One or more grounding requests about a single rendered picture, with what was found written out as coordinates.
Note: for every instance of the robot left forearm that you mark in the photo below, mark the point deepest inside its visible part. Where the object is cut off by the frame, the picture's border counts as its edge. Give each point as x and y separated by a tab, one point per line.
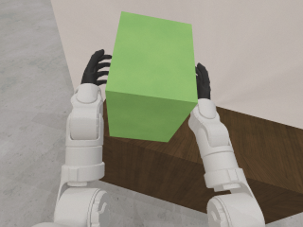
84	140

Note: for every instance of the left robot upper arm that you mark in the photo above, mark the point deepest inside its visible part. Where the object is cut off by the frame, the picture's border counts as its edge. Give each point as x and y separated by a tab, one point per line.
81	207

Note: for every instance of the right robot hand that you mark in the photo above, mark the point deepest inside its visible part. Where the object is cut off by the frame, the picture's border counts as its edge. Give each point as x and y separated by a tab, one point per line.
202	82

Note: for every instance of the pedestal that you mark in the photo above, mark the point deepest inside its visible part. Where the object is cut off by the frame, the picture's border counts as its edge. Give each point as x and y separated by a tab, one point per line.
269	153

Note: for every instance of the left robot hand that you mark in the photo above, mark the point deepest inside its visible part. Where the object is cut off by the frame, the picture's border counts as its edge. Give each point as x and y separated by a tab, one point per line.
91	73

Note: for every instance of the robot right forearm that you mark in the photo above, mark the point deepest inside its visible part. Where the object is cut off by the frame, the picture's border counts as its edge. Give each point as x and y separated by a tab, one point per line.
221	168

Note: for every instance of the carton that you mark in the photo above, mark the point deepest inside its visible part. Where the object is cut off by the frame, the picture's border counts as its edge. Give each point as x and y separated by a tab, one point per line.
151	86

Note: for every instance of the right robot upper arm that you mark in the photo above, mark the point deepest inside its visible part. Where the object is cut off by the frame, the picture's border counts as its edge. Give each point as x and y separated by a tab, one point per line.
234	210

